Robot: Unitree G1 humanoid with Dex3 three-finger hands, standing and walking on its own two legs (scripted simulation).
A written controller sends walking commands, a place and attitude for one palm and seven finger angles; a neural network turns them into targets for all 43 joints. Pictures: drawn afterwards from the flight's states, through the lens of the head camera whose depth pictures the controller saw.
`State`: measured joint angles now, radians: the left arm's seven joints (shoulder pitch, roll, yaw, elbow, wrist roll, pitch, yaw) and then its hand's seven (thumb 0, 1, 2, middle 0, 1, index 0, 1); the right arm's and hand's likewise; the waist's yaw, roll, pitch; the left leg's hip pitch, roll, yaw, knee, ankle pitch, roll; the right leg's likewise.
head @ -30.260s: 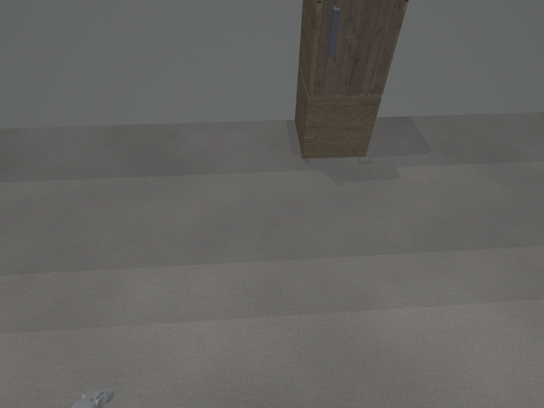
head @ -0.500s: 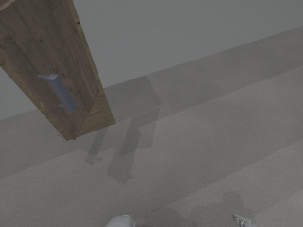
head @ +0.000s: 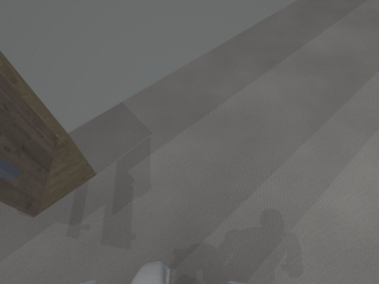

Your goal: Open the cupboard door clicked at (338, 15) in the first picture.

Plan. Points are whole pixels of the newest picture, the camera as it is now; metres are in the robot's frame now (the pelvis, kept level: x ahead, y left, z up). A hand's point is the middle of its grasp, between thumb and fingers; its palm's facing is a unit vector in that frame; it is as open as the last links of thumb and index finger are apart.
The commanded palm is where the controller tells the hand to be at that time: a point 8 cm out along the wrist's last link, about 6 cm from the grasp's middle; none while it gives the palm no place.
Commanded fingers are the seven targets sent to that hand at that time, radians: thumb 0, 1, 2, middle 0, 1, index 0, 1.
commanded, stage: walk to a spot facing it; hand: left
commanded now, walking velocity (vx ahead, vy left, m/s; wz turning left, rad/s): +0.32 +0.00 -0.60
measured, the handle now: out of the picture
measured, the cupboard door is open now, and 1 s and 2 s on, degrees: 54 54 54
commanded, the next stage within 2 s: turn to face it in 1.58 s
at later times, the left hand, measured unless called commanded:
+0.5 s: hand (137, 207) +0.30 +0.18 -0.15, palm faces -0.28 -0.94 -0.19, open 7.3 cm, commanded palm none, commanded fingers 0.00 0.90 0.90 -0.20 -0.30 -0.20 -0.30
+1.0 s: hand (202, 160) +0.45 +0.00 -0.14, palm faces -0.36 -0.90 -0.25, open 7.1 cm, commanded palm none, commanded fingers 0.00 0.90 0.90 -0.20 -0.30 -0.20 -0.30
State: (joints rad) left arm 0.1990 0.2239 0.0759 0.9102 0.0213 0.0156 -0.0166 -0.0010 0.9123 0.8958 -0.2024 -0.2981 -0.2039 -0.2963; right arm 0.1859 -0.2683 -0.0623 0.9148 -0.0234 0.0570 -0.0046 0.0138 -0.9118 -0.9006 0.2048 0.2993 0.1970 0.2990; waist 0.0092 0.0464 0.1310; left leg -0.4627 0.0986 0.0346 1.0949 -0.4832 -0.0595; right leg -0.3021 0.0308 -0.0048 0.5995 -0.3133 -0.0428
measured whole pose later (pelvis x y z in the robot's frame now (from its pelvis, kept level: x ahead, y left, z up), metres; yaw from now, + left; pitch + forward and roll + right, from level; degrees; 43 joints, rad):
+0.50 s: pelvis +0.16 +0.01 +0.02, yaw -18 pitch +1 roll -1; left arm 0.16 0.24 0.09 0.93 0.03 0.01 -0.06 0.00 0.92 0.90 -0.20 -0.30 -0.20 -0.30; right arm 0.36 -0.17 -0.01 0.96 -0.04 -0.07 -0.02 0.01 -0.91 -0.90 0.21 0.30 0.20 0.30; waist 0.00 -0.02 0.06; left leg -0.13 0.08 0.17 0.39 -0.28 -0.01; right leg -0.63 -0.06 -0.03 1.12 -0.22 -0.01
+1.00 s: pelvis +0.33 -0.16 +0.02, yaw -25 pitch +0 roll +1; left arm 0.25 0.18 0.07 1.04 0.01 -0.08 0.00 -0.03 0.96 0.90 -0.20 -0.30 -0.21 -0.30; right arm 0.21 -0.17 -0.05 1.01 -0.03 -0.01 0.01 0.01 -0.92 -0.90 0.20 0.30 0.19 0.30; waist -0.02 0.02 0.05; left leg -0.57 0.14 0.06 0.96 -0.21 -0.05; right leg -0.11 0.08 -0.10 0.32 -0.23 -0.13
